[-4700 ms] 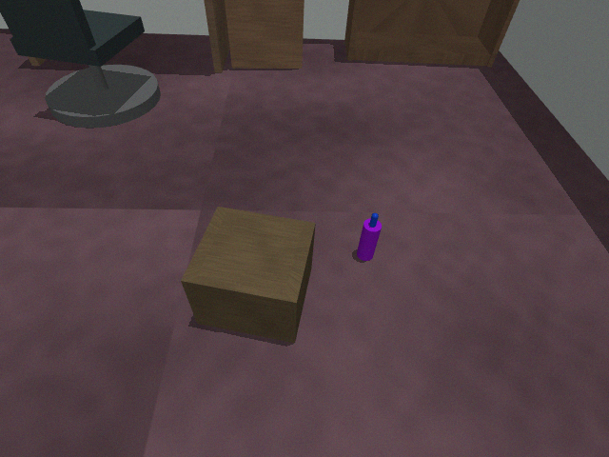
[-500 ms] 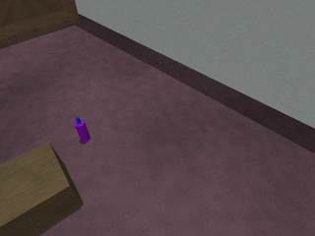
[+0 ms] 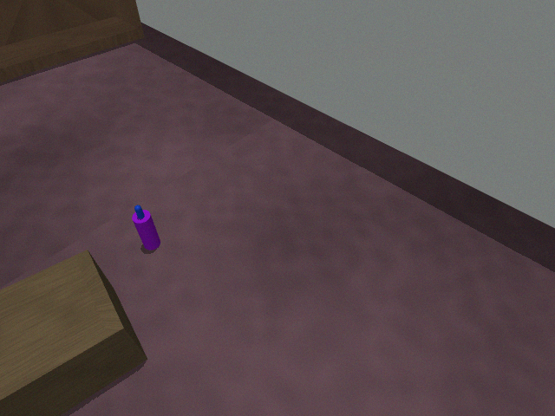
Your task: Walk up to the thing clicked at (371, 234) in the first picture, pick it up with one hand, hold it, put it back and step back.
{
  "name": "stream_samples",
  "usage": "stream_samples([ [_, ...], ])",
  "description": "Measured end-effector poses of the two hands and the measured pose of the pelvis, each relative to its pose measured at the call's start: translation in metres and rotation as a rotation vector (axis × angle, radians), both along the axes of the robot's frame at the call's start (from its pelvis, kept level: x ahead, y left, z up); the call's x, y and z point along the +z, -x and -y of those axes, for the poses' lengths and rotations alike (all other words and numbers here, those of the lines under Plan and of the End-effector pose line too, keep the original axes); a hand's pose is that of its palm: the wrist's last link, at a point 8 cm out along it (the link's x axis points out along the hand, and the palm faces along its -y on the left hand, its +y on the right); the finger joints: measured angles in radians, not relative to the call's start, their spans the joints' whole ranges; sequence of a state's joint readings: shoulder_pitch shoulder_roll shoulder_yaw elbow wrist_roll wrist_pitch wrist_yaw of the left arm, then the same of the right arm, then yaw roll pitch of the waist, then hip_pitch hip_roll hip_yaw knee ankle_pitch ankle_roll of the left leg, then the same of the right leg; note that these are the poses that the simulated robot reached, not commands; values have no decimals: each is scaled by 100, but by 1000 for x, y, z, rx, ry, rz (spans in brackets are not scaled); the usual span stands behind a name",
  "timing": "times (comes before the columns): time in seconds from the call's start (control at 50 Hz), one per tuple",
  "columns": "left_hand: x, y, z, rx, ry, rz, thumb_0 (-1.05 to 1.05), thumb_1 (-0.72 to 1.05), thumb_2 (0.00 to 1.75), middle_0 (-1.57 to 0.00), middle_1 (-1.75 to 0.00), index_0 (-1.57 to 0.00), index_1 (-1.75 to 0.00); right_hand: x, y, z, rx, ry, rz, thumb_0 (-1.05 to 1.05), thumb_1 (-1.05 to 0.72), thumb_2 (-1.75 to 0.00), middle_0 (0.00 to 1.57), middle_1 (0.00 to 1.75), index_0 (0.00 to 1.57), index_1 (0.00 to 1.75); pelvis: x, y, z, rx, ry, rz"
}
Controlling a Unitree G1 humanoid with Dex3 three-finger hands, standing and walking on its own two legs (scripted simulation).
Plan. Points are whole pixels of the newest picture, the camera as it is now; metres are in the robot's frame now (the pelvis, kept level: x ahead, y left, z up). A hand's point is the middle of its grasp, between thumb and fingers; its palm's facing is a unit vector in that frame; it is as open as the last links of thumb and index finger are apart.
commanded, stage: stand
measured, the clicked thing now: (145, 226) +0.94 +0.51 -0.66
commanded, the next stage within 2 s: walk up in 0.92 s
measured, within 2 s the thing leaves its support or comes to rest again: neither
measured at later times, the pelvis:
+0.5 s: pelvis +0.00 +0.00 +0.00, yaw +0 degrees
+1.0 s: pelvis +0.00 +0.00 +0.00, yaw -1 degrees
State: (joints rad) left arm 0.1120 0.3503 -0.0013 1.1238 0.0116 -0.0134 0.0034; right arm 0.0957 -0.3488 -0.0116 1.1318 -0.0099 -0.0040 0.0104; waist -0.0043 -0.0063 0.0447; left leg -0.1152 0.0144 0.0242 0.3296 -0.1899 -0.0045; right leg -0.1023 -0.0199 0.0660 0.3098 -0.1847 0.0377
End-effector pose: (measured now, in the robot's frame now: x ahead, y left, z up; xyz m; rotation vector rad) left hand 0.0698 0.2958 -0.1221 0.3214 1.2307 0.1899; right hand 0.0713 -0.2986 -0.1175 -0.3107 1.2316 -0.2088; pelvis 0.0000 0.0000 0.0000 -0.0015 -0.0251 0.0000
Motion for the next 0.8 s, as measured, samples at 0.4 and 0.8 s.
stream_samples([
  [0.4, 1, 1, -3, 8, -5, -3, 0, 91, 90, -21, -30, -20, -30, 0, -5, -3, 7, -1, 7, 1, -91, -90, 20, 30, 21, 30, 0, -2, -1, 3, -1, 4],
  [0.8, -1, 11, -3, 13, -1, -13, 0, 91, 90, -21, -30, -20, -30, 0, 5, -2, 6, 1, -10, 1, -91, -90, 20, 30, 21, 30, 0, 2, -2, 8, 0, 5],
])
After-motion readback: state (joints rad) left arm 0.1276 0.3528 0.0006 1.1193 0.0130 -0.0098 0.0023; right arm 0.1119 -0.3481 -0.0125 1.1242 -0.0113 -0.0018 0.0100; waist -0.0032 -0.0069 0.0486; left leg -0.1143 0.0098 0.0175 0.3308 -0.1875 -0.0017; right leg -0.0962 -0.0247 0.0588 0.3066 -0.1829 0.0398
